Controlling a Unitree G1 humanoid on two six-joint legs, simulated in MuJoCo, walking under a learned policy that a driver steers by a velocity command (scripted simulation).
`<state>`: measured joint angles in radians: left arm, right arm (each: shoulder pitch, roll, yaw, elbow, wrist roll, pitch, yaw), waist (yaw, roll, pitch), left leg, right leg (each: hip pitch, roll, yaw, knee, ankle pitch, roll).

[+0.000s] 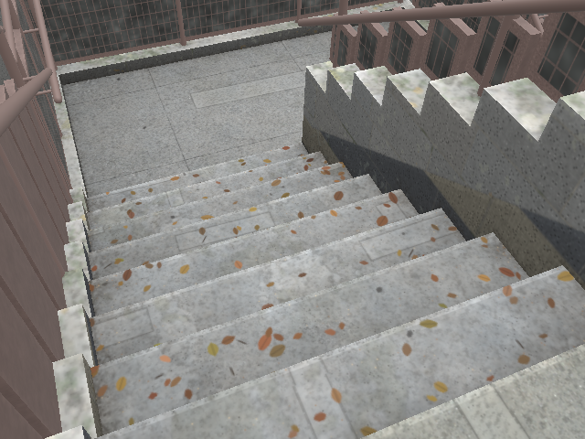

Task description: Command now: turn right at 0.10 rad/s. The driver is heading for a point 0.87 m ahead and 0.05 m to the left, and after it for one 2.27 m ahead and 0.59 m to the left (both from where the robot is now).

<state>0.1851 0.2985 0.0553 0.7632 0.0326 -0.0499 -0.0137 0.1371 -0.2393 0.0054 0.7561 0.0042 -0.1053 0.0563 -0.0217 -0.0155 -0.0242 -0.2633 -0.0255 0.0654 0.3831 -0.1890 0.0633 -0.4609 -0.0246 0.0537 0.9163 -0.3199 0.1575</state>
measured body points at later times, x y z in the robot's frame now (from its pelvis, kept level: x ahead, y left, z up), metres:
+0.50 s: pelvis +0.03 -0.01 -0.02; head +0.03 +0.00 +0.43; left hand +0.04 +0.25 -0.16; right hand +0.15 -0.27 -0.13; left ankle +0.05 +0.07 -0.74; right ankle -0.05 -0.15 -0.75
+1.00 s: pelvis +0.22 -0.05 -0.03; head +0.25 -0.06 +0.42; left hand +0.42 +0.18 -0.12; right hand +0.16 -0.29 -0.17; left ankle +0.06 +0.06 -0.72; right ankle +0.32 -0.12 -0.75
